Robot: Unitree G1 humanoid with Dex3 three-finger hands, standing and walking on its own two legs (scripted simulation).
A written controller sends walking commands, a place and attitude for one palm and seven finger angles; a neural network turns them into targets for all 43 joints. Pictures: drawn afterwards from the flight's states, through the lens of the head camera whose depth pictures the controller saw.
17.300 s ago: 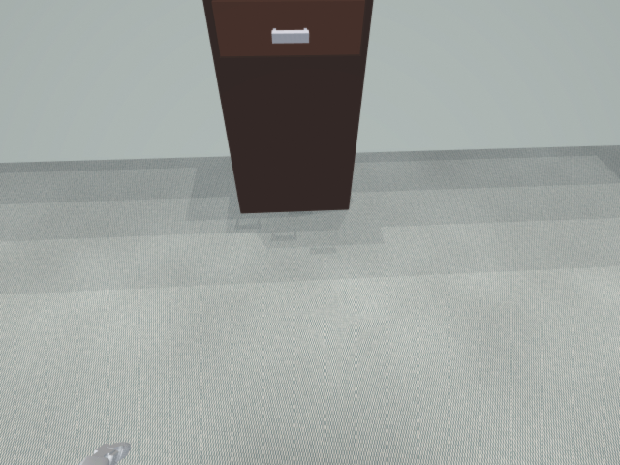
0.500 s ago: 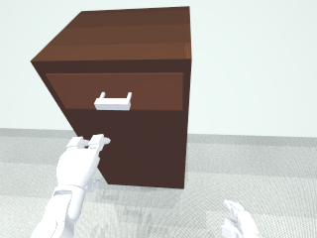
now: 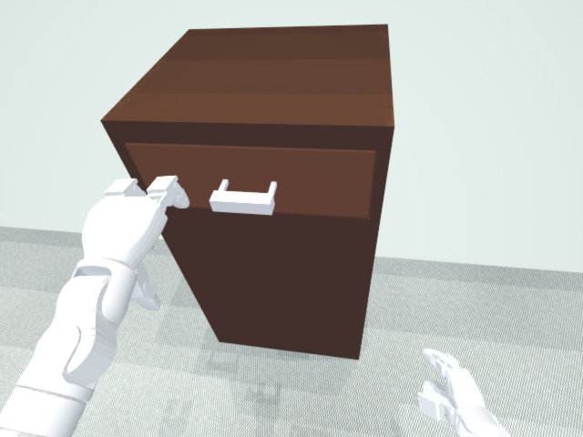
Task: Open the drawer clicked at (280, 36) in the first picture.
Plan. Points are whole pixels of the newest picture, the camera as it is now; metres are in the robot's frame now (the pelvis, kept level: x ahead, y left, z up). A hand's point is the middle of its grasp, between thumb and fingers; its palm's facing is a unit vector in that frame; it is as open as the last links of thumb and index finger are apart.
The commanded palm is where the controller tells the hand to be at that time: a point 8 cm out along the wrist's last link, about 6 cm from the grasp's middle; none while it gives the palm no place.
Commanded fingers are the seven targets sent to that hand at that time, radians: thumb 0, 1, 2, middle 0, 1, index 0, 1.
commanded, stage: raise the hand with hooked fingers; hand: left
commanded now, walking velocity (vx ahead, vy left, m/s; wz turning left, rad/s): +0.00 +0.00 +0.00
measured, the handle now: (245, 193) +0.51 +0.17 +0.03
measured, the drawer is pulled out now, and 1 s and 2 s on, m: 0.00 0.00 0.00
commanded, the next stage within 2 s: move the hooked fingers above the handle in 0.54 s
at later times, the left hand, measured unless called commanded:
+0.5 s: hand (149, 243) +0.30 +0.22 +0.15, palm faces +0.10 -0.07 -0.99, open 13.8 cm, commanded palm +0.27 +0.24 +0.20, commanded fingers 0.00 -0.50 0.30 -0.30 -1.20 -0.30 -1.20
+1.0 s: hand (172, 223) +0.34 +0.21 +0.14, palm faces +0.09 -0.06 -0.99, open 13.8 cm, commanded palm +0.31 +0.22 +0.19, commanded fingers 0.00 -0.50 0.30 -0.30 -1.20 -0.30 -1.20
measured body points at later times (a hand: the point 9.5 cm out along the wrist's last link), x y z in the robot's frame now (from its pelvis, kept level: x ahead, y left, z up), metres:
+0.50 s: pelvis -0.01 -0.01 +0.00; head +0.01 -0.04 +0.45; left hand +0.28 +0.23 +0.20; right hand +0.18 -0.23 -0.12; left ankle -0.01 +0.08 -0.74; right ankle +0.00 -0.11 -0.74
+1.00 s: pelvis -0.02 -0.03 +0.00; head +0.00 -0.06 +0.45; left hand +0.32 +0.21 +0.19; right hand +0.17 -0.25 -0.12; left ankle -0.01 +0.08 -0.74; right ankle +0.00 -0.11 -0.74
